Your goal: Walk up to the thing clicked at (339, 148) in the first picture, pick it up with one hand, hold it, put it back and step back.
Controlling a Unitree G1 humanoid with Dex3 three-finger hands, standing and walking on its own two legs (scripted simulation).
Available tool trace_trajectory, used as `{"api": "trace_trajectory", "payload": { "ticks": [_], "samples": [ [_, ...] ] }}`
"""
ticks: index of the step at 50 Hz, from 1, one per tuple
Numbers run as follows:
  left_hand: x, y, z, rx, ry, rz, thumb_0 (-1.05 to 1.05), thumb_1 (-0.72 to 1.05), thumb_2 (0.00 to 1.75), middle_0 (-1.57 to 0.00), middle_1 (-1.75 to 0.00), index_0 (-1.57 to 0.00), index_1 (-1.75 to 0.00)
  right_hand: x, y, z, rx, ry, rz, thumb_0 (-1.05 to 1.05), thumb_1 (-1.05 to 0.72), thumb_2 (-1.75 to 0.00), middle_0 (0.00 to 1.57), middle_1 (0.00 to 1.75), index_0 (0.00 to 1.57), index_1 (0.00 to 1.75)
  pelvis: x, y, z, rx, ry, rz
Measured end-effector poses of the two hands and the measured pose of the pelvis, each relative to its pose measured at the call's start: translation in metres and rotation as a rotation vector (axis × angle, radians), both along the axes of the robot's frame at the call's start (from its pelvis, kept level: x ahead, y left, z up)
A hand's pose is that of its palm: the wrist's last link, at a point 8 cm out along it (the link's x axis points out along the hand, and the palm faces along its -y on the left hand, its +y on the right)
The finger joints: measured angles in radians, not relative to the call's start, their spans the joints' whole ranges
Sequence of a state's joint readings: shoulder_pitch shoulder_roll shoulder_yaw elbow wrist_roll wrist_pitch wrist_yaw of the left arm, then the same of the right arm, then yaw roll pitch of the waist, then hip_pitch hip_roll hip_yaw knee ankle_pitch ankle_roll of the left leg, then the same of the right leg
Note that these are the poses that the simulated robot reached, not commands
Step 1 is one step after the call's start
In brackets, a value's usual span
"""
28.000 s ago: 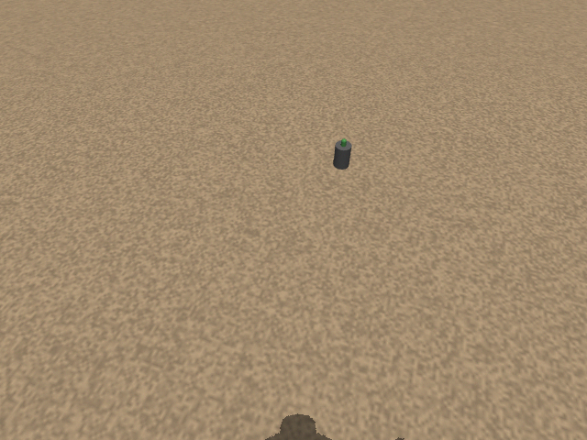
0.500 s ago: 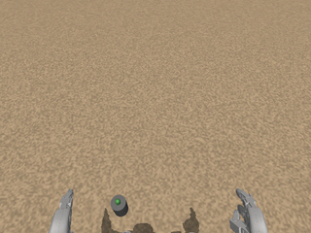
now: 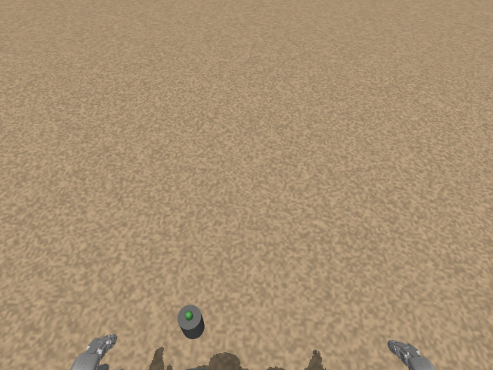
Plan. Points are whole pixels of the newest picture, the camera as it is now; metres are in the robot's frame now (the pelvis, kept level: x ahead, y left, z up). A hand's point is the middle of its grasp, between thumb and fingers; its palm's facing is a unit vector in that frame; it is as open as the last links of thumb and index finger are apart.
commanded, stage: stand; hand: left
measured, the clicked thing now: (190, 320) +0.39 +0.20 -0.66
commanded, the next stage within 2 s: step back in 2.00 s
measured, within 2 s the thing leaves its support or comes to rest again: neither
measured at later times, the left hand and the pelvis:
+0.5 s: hand out of the picture +0.03 +0.25 -0.12, palm faces -0.01 -0.94 -0.35, open 7.4 cm; pelvis -0.01 +0.01 +0.04, yaw +0 degrees
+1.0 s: hand out of the picture +0.05 +0.25 -0.12, palm faces -0.02 -0.94 -0.34, open 7.4 cm; pelvis +0.00 +0.00 +0.04, yaw +0 degrees
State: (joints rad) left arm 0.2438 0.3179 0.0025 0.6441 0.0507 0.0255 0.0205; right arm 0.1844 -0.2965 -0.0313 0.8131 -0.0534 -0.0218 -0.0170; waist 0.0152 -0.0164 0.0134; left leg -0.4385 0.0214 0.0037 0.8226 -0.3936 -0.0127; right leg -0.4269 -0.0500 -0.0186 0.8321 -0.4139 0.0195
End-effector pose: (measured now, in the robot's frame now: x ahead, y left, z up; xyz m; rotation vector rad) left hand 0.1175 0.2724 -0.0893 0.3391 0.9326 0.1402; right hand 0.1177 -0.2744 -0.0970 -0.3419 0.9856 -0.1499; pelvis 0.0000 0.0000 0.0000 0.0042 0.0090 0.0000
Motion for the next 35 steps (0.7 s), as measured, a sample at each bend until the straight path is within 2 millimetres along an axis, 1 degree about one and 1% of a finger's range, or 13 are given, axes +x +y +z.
{"api": "trace_trajectory", "payload": {
  "ticks": [3,7,11,16,20,25,35],
  "samples": [
    [-0.021,0.011,-0.004,0.011,0.076,0.035,0.00,0.79,0.88,-0.21,-0.30,-0.21,-0.30,-0.016,-0.009,0.003,-0.012,0.054,-0.034,0.01,-0.90,-0.90,0.20,0.30,0.21,0.30,0.001,0.001,0.006,-0.003,-0.016,0.001],
    [-0.045,0.020,-0.006,0.014,0.159,0.077,0.01,0.85,0.89,-0.21,-0.30,-0.20,-0.30,-0.036,-0.013,0.005,-0.019,0.120,-0.064,0.01,-0.90,-0.90,0.20,0.30,0.21,0.30,0.000,0.004,0.015,-0.005,-0.036,0.003],
    [-0.064,0.023,-0.004,0.008,0.222,0.105,0.01,0.88,0.90,-0.20,-0.30,-0.20,-0.30,-0.052,-0.009,0.006,-0.007,0.174,-0.079,0.01,-0.90,-0.90,0.20,0.30,0.21,0.30,-0.001,0.006,0.023,-0.008,-0.054,0.003],
    [-0.082,0.023,-0.001,-0.001,0.281,0.124,0.01,0.90,0.90,-0.21,-0.30,-0.20,-0.30,-0.063,0.000,0.007,0.020,0.214,-0.084,0.01,-0.90,-0.90,0.20,0.30,0.21,0.30,-0.004,0.008,0.032,-0.006,-0.069,0.002],
    [-0.089,0.024,0.003,0.000,0.307,0.133,0.01,0.90,0.90,-0.21,-0.30,-0.20,-0.30,-0.067,0.004,0.006,0.038,0.227,-0.086,0.01,-0.90,-0.90,0.20,0.30,0.21,0.30,-0.007,0.008,0.036,-0.004,-0.076,0.002],
    [-0.094,0.025,0.006,0.008,0.321,0.141,0.01,0.90,0.90,-0.21,-0.30,-0.21,-0.30,-0.069,0.004,0.005,0.048,0.237,-0.088,0.01,-0.90,-0.90,0.20,0.30,0.21,0.30,-0.010,0.008,0.038,-0.003,-0.080,0.004],
    [-0.093,0.026,0.009,0.014,0.330,0.146,0.01,0.90,0.90,-0.21,-0.30,-0.20,-0.30,-0.073,-0.005,0.007,0.037,0.255,-0.097,0.01,-0.90,-0.90,0.20,0.30,0.21,0.30,-0.011,0.005,0.040,-0.004,-0.079,0.004]
  ]
}}
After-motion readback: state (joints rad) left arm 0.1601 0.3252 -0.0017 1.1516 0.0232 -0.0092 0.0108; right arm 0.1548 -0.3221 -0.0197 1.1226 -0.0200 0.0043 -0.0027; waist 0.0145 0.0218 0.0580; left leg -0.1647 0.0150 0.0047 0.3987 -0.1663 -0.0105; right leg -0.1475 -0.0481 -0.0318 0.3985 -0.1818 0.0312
